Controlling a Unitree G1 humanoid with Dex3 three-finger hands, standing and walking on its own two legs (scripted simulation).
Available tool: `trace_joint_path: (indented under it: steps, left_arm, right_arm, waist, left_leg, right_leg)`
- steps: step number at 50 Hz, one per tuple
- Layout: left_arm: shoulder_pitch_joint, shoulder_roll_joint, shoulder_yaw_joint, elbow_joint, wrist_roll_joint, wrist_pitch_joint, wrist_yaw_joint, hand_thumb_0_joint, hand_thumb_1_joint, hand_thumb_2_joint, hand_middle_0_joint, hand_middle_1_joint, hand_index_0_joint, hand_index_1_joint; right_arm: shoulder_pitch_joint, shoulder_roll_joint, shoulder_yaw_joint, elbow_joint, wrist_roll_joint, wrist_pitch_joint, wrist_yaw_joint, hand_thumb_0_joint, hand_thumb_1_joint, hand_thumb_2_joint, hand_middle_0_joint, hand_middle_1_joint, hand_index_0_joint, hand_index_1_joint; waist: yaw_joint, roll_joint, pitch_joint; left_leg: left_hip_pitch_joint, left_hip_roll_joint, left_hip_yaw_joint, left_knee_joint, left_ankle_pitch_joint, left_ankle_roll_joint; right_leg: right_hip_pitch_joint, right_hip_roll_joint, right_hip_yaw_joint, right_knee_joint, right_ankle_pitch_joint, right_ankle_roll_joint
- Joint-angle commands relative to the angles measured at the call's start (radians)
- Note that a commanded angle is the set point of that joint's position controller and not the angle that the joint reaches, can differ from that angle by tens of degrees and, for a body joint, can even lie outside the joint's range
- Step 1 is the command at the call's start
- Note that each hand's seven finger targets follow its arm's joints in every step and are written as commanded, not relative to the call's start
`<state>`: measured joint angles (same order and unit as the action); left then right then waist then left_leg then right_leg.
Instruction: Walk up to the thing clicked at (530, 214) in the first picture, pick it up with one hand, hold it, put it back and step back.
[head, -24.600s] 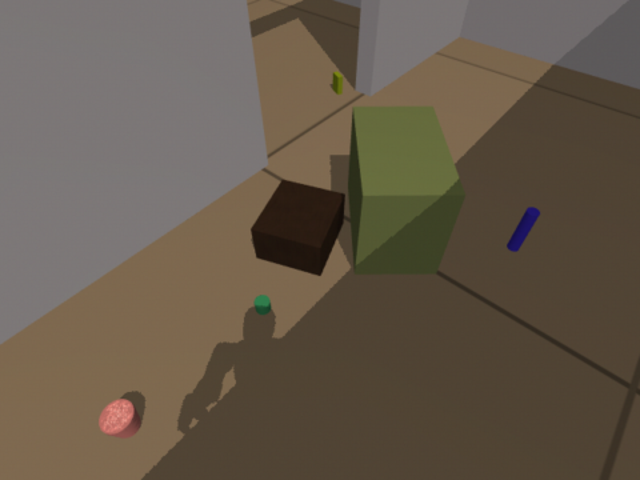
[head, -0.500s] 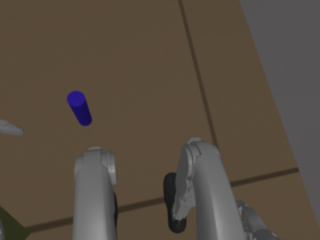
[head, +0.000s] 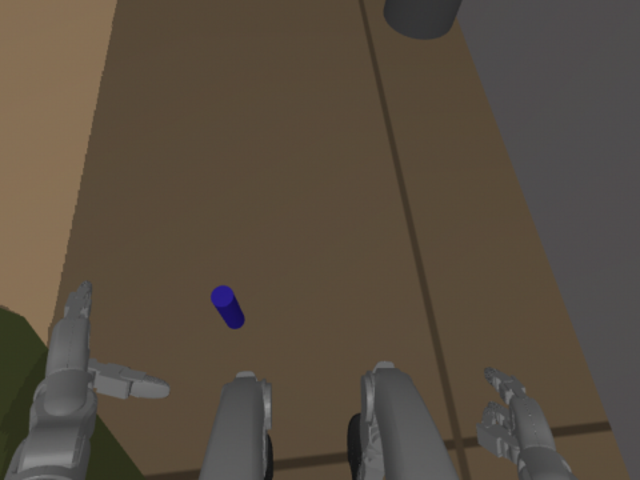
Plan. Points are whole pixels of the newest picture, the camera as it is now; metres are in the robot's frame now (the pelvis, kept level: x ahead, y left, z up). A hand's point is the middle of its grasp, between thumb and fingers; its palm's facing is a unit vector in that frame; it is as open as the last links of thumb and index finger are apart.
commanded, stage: home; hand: left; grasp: from the side
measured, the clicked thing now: (229, 309) +0.44 +0.19 -0.48
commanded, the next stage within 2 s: none
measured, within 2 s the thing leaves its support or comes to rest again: neither
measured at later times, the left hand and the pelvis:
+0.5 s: hand (113, 399) +0.22 +0.19 +0.08, palm faces +0.11 -0.94 -0.32, open 17.4 cm; pelvis +0.05 +0.00 +0.13, yaw +1 degrees
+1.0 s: hand (108, 423) +0.20 +0.18 +0.08, palm faces +0.13 -0.95 -0.30, open 17.5 cm; pelvis +0.04 +0.00 +0.14, yaw +2 degrees
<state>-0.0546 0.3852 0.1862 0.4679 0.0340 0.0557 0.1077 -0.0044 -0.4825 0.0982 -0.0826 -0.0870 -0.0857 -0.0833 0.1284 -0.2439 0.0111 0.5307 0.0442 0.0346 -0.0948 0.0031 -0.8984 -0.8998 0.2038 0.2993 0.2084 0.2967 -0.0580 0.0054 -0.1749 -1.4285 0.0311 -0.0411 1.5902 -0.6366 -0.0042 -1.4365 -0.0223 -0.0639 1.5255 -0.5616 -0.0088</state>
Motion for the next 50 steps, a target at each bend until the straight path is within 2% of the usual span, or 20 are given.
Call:
trace_joint_path:
  steps: [1, 3, 5, 6, 10, 13, 15, 19, 22, 24, 27, 28, 33, 34, 36, 38, 39, 42, 47, 50]
  left_arm:
    - [0.046, 0.119, 0.020, -0.155, -0.015, -0.001, 0.028, 0.000, -0.529, 0.071, -0.059, -0.062, -0.058, -0.063]
    - [0.074, 0.093, -0.007, -0.208, -0.021, 0.019, 0.031, 0.000, -0.541, 0.063, -0.055, -0.058, -0.055, -0.059]
    - [0.134, 0.091, -0.005, -0.211, -0.024, 0.042, 0.041, 0.000, -0.550, 0.059, -0.056, -0.059, -0.055, -0.059]
    - [0.087, 0.093, -0.019, -0.305, -0.029, 0.045, 0.044, 0.000, -0.533, 0.068, -0.057, -0.061, -0.056, -0.061]
    - [0.233, 0.044, -0.051, -0.338, -0.034, 0.087, 0.061, 0.000, -0.538, 0.065, -0.056, -0.060, -0.055, -0.060]
    - [0.252, 0.026, -0.086, -0.446, -0.041, 0.114, 0.071, 0.000, -0.523, 0.073, -0.056, -0.061, -0.056, -0.062]
    - [0.310, 0.008, -0.098, -0.510, -0.042, 0.129, 0.076, 0.000, -0.543, 0.062, -0.055, -0.058, -0.054, -0.059]
    - [0.470, -0.061, -0.157, -0.540, -0.047, 0.163, 0.074, 0.000, -0.574, 0.042, -0.047, -0.050, -0.046, -0.050]
    - [0.475, -0.052, -0.145, -0.619, -0.044, 0.168, 0.071, 0.000, -0.570, 0.044, -0.047, -0.051, -0.047, -0.051]
    - [0.498, -0.065, -0.155, -0.626, -0.046, 0.170, 0.066, 0.000, -0.552, 0.054, -0.049, -0.054, -0.048, -0.054]
    - [0.495, -0.070, -0.151, -0.656, -0.043, 0.166, 0.057, 0.000, -0.577, 0.040, -0.047, -0.050, -0.046, -0.050]
    - [0.482, -0.068, -0.148, -0.648, -0.041, 0.165, 0.056, 0.000, -0.553, 0.054, -0.049, -0.053, -0.048, -0.054]
    - [0.449, -0.075, -0.148, -0.656, -0.036, 0.155, 0.052, 0.000, -0.550, 0.056, -0.049, -0.054, -0.049, -0.054]
    - [0.462, -0.078, -0.148, -0.648, -0.036, 0.153, 0.053, 0.000, -0.555, 0.053, -0.049, -0.053, -0.048, -0.054]
    - [0.453, -0.066, -0.140, -0.659, -0.035, 0.154, 0.055, 0.000, -0.544, 0.059, -0.050, -0.056, -0.049, -0.056]
    - [0.471, -0.086, -0.156, -0.646, -0.035, 0.157, 0.052, 0.000, -0.558, 0.051, -0.048, -0.053, -0.048, -0.054]
    - [0.474, -0.074, -0.142, -0.649, -0.035, 0.156, 0.055, 0.000, -0.573, 0.042, -0.047, -0.051, -0.046, -0.051]
    - [0.482, -0.083, -0.148, -0.621, -0.035, 0.155, 0.053, 0.000, -0.570, 0.044, -0.047, -0.052, -0.047, -0.052]
    - [0.480, -0.082, -0.147, -0.609, -0.035, 0.150, 0.052, 0.000, -0.571, 0.044, -0.047, -0.052, -0.047, -0.052]
    - [0.475, -0.082, -0.150, -0.616, -0.033, 0.147, 0.049, 0.000, -0.554, 0.054, -0.049, -0.055, -0.049, -0.055]
  right_arm:
    - [0.090, -0.131, -0.054, -0.077, -0.009, -0.050, -0.022, 0.000, -0.895, -0.902, 0.201, 0.301, 0.201, 0.301]
    - [0.098, -0.124, -0.053, -0.086, -0.010, -0.058, -0.025, 0.000, -0.895, -0.902, 0.201, 0.301, 0.201, 0.301]
    - [0.094, -0.119, -0.047, -0.104, -0.006, -0.063, -0.031, 0.000, -0.895, -0.902, 0.201, 0.301, 0.201, 0.301]
    - [0.098, -0.117, -0.048, -0.110, -0.004, -0.066, -0.034, 0.000, -0.896, -0.902, 0.201, 0.301, 0.201, 0.301]
    - [0.108, -0.109, -0.043, -0.127, -0.001, -0.081, -0.052, 0.000, -0.896, -0.902, 0.201, 0.301, 0.201, 0.301]
    - [0.105, -0.099, -0.036, -0.158, 0.002, -0.094, -0.067, 0.000, -0.896, -0.902, 0.201, 0.301, 0.201, 0.301]
    - [0.103, -0.083, -0.028, -0.163, 0.001, -0.105, -0.081, 0.000, -0.896, -0.902, 0.201, 0.301, 0.201, 0.301]
    - [0.092, -0.082, -0.026, -0.187, -0.004, -0.127, -0.094, 0.000, -0.896, -0.902, 0.201, 0.301, 0.201, 0.301]
    - [0.092, -0.082, -0.029, -0.205, -0.009, -0.142, -0.099, 0.000, -0.897, -0.901, 0.201, 0.301, 0.201, 0.301]
    - [0.085, -0.080, -0.026, -0.213, -0.011, -0.153, -0.099, 0.000, -0.897, -0.901, 0.201, 0.301, 0.201, 0.301]
    - [0.097, -0.080, -0.030, -0.213, -0.019, -0.170, -0.102, 0.000, -0.897, -0.901, 0.201, 0.301, 0.201, 0.301]
    - [0.090, -0.085, -0.031, -0.210, -0.019, -0.176, -0.100, 0.000, -0.897, -0.901, 0.201, 0.301, 0.201, 0.301]
    - [0.096, -0.081, -0.031, -0.201, -0.030, -0.194, -0.099, 0.000, -0.897, -0.901, 0.201, 0.301, 0.201, 0.301]
    - [0.084, -0.079, -0.028, -0.199, -0.029, -0.198, -0.098, 0.000, -0.897, -0.901, 0.201, 0.301, 0.200, 0.301]
    - [0.083, -0.079, -0.027, -0.196, -0.030, -0.202, -0.100, 0.000, -0.898, -0.901, 0.200, 0.301, 0.200, 0.301]
    - [0.081, -0.083, -0.027, -0.193, -0.031, -0.210, -0.098, 0.000, -0.898, -0.901, 0.200, 0.301, 0.200, 0.301]
    - [0.086, -0.080, -0.027, -0.189, -0.032, -0.210, -0.099, 0.000, -0.898, -0.901, 0.200, 0.301, 0.200, 0.301]
    - [0.084, -0.083, -0.027, -0.185, -0.033, -0.212, -0.099, 0.000, -0.898, -0.901, 0.200, 0.301, 0.200, 0.301]
    - [0.075, -0.083, -0.026, -0.185, -0.031, -0.217, -0.095, 0.000, -0.898, -0.901, 0.200, 0.301, 0.200, 0.301]
    - [0.071, -0.080, -0.026, -0.184, -0.033, -0.223, -0.096, 0.000, -0.899, -0.901, 0.200, 0.301, 0.200, 0.301]
  waist:
    - [0.006, 0.066, -0.384]
    - [0.001, 0.048, -0.377]
    - [0.021, 0.059, -0.345]
    - [0.016, 0.068, -0.345]
    - [0.021, 0.083, -0.277]
    - [0.015, 0.076, -0.210]
    - [0.022, 0.071, -0.207]
    - [0.020, 0.035, -0.087]
    - [0.022, 0.012, -0.054]
    - [0.022, -0.006, 0.006]
    - [0.014, 0.003, -0.010]
    - [0.014, -0.001, 0.029]
    - [0.016, 0.034, -0.028]
    - [0.029, 0.029, 0.003]
    - [0.029, 0.053, -0.014]
    - [0.023, 0.040, -0.015]
    - [0.033, 0.048, -0.040]
    - [0.028, 0.026, -0.025]
    - [0.035, 0.018, 0.018]
    - [0.033, 0.020, 0.000]
  left_leg:
    - [0.414, -0.017, 0.008, -0.329, 0.293, 0.023]
    - [0.461, -0.017, 0.013, -0.369, 0.337, 0.025]
    - [0.507, -0.020, 0.019, -0.426, 0.342, 0.023]
    - [0.546, -0.018, 0.022, -0.452, 0.360, 0.021]
    - [0.669, -0.015, 0.020, -0.560, 0.398, 0.011]
    - [0.717, -0.021, 0.029, -0.636, 0.341, 0.016]
    - [0.759, -0.022, 0.031, -0.667, 0.355, 0.015]
    - [0.785, -0.019, 0.024, -0.729, 0.355, 0.014]
    - [0.802, -0.020, 0.024, -0.753, 0.352, 0.017]
    - [0.794, -0.024, 0.033, -0.773, 0.301, 0.020]
    - [0.819, -0.027, 0.042, -0.778, 0.313, 0.020]
    - [0.815, -0.024, 0.037, -0.795, 0.286, 0.018]
    - [0.852, -0.029, 0.037, -0.792, 0.328, 0.014]
    - [0.843, -0.031, 0.036, -0.802, 0.305, 0.014]
    - [0.854, -0.032, 0.036, -0.806, 0.305, 0.012]
    - [0.861, -0.025, 0.025, -0.819, 0.299, 0.011]
    - [0.865, -0.029, 0.028, -0.810, 0.327, 0.010]
    - [0.862, -0.029, 0.029, -0.805, 0.357, 0.011]
    - [0.842, -0.026, 0.025, -0.834, 0.269, 0.014]
    - [0.847, -0.027, 0.023, -0.831, 0.275, 0.014]
  right_leg:
    - [0.461, 0.017, 0.037, -0.319, 0.247, -0.017]
    - [0.548, 0.017, 0.042, -0.370, 0.301, -0.014]
    - [0.621, 0.014, 0.046, -0.425, 0.299, -0.012]
    - [0.644, 0.014, 0.043, -0.450, 0.317, -0.012]
    - [0.727, 0.022, 0.027, -0.535, 0.335, -0.009]
    - [0.799, 0.021, 0.032, -0.627, 0.301, -0.001]
    - [0.845, 0.024, 0.030, -0.656, 0.312, -0.001]
    - [0.858, 0.035, 0.006, -0.702, 0.300, -0.002]
    - [0.882, 0.035, 0.002, -0.732, 0.298, 0.001]
    - [0.882, 0.034, 0.001, -0.765, 0.251, 0.006]
    - [0.898, 0.032, 0.008, -0.774, 0.266, 0.008]
    - [0.884, 0.035, 0.002, -0.774, 0.239, 0.008]
    - [0.920, 0.030, 0.010, -0.769, 0.281, 0.004]
    - [0.921, 0.030, 0.006, -0.779, 0.259, 0.004]
    - [0.926, 0.030, 0.008, -0.783, 0.260, 0.003]
    - [0.928, 0.035, 0.000, -0.776, 0.252, 0.001]
    - [0.945, 0.032, 0.003, -0.775, 0.277, 0.000]
    - [0.949, 0.034, 0.000, -0.778, 0.303, 0.000]
    - [0.926, 0.037, -0.003, -0.794, 0.221, 0.001]
    - [0.937, 0.036, -0.003, -0.794, 0.227, 0.001]
